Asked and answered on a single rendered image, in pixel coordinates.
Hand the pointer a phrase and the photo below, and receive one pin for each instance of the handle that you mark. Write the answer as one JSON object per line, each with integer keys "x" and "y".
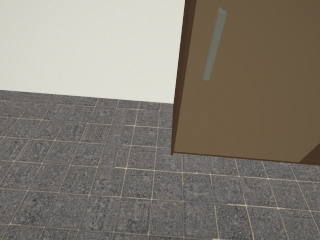
{"x": 216, "y": 35}

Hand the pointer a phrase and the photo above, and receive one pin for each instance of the wardrobe door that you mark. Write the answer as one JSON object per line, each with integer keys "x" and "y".
{"x": 262, "y": 100}
{"x": 314, "y": 154}

